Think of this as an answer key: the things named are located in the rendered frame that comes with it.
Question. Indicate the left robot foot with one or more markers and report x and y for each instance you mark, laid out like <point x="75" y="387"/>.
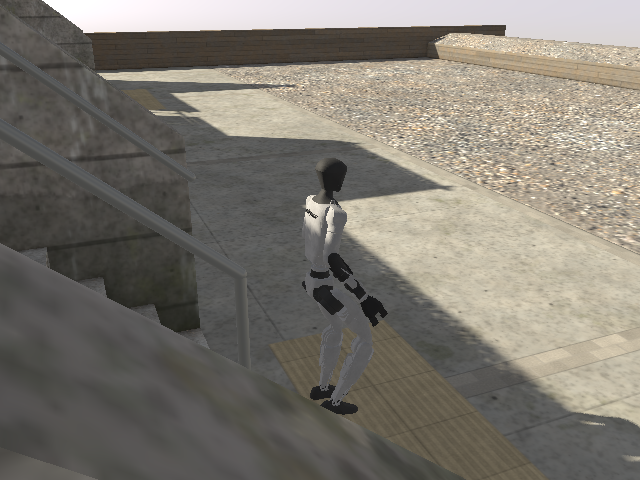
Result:
<point x="317" y="394"/>

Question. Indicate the left robot upper arm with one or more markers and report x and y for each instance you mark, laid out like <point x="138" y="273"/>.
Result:
<point x="303" y="229"/>

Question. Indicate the robot right forearm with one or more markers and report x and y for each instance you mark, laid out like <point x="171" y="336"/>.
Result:
<point x="357" y="291"/>

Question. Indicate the right robot shin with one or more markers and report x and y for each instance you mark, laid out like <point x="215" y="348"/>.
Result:
<point x="353" y="367"/>

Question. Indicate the right robot hand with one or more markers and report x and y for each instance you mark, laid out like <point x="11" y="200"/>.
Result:
<point x="371" y="306"/>

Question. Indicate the right robot upper arm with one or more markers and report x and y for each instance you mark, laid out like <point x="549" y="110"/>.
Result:
<point x="336" y="219"/>

